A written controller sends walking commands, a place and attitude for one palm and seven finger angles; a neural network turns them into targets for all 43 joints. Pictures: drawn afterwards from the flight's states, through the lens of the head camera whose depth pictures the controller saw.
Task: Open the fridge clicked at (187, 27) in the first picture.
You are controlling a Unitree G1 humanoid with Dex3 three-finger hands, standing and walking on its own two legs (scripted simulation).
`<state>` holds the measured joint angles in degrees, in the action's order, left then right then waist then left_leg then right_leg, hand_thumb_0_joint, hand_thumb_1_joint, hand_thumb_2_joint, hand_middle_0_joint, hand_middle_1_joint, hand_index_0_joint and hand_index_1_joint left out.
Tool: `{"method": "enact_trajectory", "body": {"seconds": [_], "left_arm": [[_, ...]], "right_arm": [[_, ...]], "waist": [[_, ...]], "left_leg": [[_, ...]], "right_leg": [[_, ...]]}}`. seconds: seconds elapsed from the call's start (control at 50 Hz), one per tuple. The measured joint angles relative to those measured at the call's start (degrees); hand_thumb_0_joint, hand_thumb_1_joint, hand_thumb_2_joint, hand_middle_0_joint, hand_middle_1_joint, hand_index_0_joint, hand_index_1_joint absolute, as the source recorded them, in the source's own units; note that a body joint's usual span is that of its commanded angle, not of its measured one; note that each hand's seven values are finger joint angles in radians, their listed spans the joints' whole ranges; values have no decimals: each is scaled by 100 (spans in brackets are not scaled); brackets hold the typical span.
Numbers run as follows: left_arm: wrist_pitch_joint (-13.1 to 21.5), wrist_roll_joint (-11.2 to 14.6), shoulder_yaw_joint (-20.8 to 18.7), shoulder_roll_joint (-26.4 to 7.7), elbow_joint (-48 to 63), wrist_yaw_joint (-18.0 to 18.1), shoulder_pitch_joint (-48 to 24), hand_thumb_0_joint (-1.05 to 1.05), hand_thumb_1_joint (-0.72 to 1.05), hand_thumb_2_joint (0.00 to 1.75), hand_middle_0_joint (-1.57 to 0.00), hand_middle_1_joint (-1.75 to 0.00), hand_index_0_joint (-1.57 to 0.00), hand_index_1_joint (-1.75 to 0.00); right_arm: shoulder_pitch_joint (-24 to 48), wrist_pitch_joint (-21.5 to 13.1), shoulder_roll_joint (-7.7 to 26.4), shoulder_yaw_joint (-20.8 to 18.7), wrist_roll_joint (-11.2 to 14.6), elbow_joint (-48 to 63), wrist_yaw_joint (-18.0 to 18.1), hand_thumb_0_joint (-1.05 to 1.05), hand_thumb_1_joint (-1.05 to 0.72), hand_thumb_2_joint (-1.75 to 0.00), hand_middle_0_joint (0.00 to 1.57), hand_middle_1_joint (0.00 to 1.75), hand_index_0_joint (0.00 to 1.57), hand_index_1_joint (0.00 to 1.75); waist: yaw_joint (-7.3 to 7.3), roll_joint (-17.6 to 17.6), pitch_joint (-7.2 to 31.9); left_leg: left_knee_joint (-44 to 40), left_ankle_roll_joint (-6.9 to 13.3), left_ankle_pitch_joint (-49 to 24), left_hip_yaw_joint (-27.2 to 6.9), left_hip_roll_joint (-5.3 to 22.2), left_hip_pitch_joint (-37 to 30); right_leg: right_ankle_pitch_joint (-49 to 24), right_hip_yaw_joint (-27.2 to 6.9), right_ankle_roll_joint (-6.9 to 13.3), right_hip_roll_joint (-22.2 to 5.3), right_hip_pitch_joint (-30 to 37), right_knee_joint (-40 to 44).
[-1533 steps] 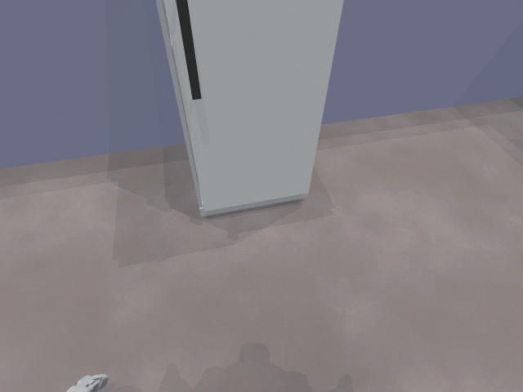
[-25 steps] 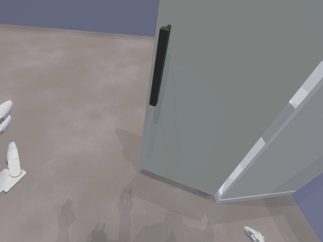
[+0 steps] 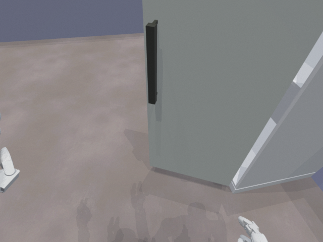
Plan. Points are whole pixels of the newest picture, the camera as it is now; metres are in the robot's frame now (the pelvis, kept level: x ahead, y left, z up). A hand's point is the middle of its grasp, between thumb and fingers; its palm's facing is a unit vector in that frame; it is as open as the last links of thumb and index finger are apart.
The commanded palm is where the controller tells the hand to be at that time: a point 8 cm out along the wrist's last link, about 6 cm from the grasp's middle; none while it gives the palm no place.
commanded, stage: stop stepping back and stand still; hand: left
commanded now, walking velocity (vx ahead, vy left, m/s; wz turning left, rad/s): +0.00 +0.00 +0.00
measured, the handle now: (153, 66) +0.68 +0.08 +0.10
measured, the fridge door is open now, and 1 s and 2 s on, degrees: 62 62 62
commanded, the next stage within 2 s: let the arm hang, fingers relaxed in 0.26 s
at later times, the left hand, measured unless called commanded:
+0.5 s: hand (52, 220) +0.17 +0.27 -0.02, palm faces +0.14 -0.87 -0.48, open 7.4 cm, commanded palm none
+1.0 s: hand out of the picture -0.10 +0.23 -0.17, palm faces +0.05 -0.96 -0.27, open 7.3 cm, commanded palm none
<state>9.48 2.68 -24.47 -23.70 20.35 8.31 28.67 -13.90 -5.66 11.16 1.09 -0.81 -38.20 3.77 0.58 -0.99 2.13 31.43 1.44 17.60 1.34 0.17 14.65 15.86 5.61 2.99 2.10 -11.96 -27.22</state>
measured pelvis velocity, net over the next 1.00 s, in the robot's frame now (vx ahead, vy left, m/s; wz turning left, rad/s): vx -0.06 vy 0.02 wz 0.03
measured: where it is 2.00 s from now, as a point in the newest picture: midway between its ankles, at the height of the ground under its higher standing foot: outside the picture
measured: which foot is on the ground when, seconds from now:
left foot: down 0.00-1.00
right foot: down 0.00-1.00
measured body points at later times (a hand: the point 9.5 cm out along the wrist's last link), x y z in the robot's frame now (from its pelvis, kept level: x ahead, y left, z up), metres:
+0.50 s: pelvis -0.03 +0.01 -0.01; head -0.02 -0.02 +0.44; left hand +0.16 +0.32 +0.01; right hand +0.14 -0.25 -0.12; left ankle -0.01 +0.10 -0.74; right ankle -0.02 -0.09 -0.74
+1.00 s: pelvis -0.06 +0.02 +0.00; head -0.04 +0.02 +0.45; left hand -0.10 +0.28 -0.15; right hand -0.06 -0.22 -0.15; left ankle -0.01 +0.10 -0.74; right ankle -0.02 -0.09 -0.73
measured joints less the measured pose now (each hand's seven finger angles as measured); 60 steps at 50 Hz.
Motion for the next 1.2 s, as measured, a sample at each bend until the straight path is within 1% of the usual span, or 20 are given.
{"method": "enact_trajectory", "body": {"seconds": [0.06,0.12,0.18,0.22,0.28,0.32,0.36,0.38,0.4,0.44,0.5,0.54,0.58,0.66,0.7,0.74,0.82,0.9,1.0,1.2], "left_arm": [[-47,5,262,287,97,-1,-87,1,89,90,-21,-30,-20,-30],[26,-28,430,355,448,-4,28,1,89,90,-21,-30,-21,-30],[178,-50,357,160,776,-4,205,1,89,90,-21,-30,-21,-30],[288,-47,189,-52,901,1,288,1,89,90,-22,-30,-21,-30],[434,2,-88,-292,884,20,355,1,88,90,-22,-30,-21,-30],[464,42,-195,-343,775,33,386,1,89,90,-22,-30,-21,-30],[436,74,-195,-293,624,40,403,1,89,90,-21,-30,-21,-30],[424,-14,-17,-297,297,-30,230,1,89,90,-21,-30,-21,-30],[265,-110,292,-294,-226,-178,-79,0,89,90,-21,-30,-21,-30],[-279,-245,946,-125,-1514,-470,-683,0,89,90,-20,-30,-20,-30],[-947,-362,1703,295,-3495,-722,-1262,0,90,90,-20,-30,-20,-30],[-1165,-416,2068,561,-4520,-813,-1409,0,90,90,-20,-30,-19,-30],[-1269,-433,2329,804,-5321,-846,-1439,1,91,90,-20,-29,-19,-30],[-1373,-403,2620,1251,-6525,-846,-1338,1,91,90,-20,-29,-19,-30],[-1324,-362,2448,1266,-6903,-702,-1312,0,97,89,-21,-30,-20,-30],[-1271,-359,2433,1180,-7224,-733,-1265,-1,99,89,-21,-30,-20,-30],[-1205,-363,2399,1123,-7732,-776,-1099,-1,97,89,-21,-30,-20,-30],[-1170,-367,2350,1079,-8101,-773,-969,0,94,90,-21,-30,-20,-30],[-1130,-369,2303,995,-8354,-751,-1020,0,92,90,-20,-30,-20,-30],[-988,-374,2301,950,-8403,-749,-1518,0,91,90,-20,-30,-20,-30]], "right_arm": [[65,16,143,-100,76,-2,-15,2,-90,-90,21,30,20,30],[141,10,198,-159,87,93,5,2,-91,-90,21,30,20,30],[222,-9,200,-195,82,277,29,2,-91,-90,21,30,20,30],[263,-13,198,-212,90,405,34,2,-91,-90,20,30,20,30],[312,1,193,-217,112,505,26,2,-91,-90,20,30,20,30],[324,28,186,-203,128,508,16,2,-91,-90,20,30,20,30],[305,53,179,-184,142,474,11,1,-91,-90,20,30,20,30],[299,-26,234,-200,171,354,-82,1,-91,-90,20,30,20,30],[316,-26,351,-208,176,202,-200,1,-91,-90,20,30,20,30],[428,147,608,-200,135,-108,-353,1,-91,-90,20,30,20,30],[599,410,748,-173,48,-467,-402,1,-91,-90,21,30,20,30],[595,493,688,-134,2,-616,-407,1,-91,-90,21,30,20,30],[506,564,558,-88,-46,-755,-406,1,-91,-90,21,30,20,30],[217,708,258,-3,-106,-1144,-386,1,-91,-90,21,30,20,30],[29,750,118,13,-109,-1368,-367,1,-91,-90,20,30,20,30],[-132,792,28,9,-110,-1590,-346,1,-91,-90,20,30,20,30],[-359,844,-19,-79,-98,-1909,-297,1,-91,-90,20,30,20,30],[-448,821,-14,-159,-80,-2090,-268,1,-91,-90,20,30,20,30],[-392,742,-26,-194,-66,-2225,-255,1,-91,-90,20,30,20,30],[-16,620,100,-217,-49,-2395,-274,1,-91,-90,21,30,20,30]], "waist": [[3,86,-52],[-69,275,-121],[-154,372,-180],[-196,341,-212],[-208,224,-232],[-198,146,-224],[-175,76,-202],[-150,22,-174],[-92,-65,-136],[-29,-299,-40],[-49,-440,-57],[-109,-345,-160],[-164,-128,-290],[-188,319,-518],[-131,446,-590],[-72,479,-626],[-15,309,-627],[-20,101,-574],[-37,-35,-524],[-35,-40,-382]], "left_leg": [[188,-50,99,1,1,25],[85,-41,151,30,-46,-98],[7,-52,99,52,-59,-144],[-6,-64,68,38,-35,-118],[-13,-75,22,22,7,-47],[-15,-76,-16,21,18,-2],[-37,-60,-48,24,15,19],[50,-59,-84,2,-18,120],[151,-55,-100,-21,-65,220],[291,48,-13,-58,-143,374],[475,148,-26,-21,-245,528],[480,153,-79,-8,-284,537],[442,137,-147,-14,-308,510],[277,107,-298,-65,-274,414],[164,91,-393,-128,-226,395],[44,79,-489,-174,-196,378],[-110,102,-602,-202,-182,350],[-230,150,-665,-153,-210,302],[-387,202,-735,-67,-250,215],[-721,234,-843,30,-339,-37]], "right_leg": [[216,2,19,-10,-29,-215],[329,-22,8,-62,-40,-378],[333,-44,-6,-76,-32,-380],[279,-31,6,-50,-29,-307],[169,-15,16,-5,-43,-177],[105,-15,16,7,-63,-120],[55,-17,5,6,-79,-82],[50,15,-9,-34,-142,-138],[80,51,-24,-89,-233,-257],[184,103,-67,-179,-439,-545],[265,81,-117,-301,-642,-860],[263,71,-111,-346,-681,-940],[239,79,-91,-373,-675,-962],[74,131,-81,-331,-550,-753],[-72,194,-64,-269,-464,-521],[-210,238,-51,-226,-391,-297],[-377,262,-53,-190,-291,0],[-417,204,-73,-209,-262,103],[-416,101,-110,-241,-253,138],[-521,-26,-175,-316,-139,240]]}}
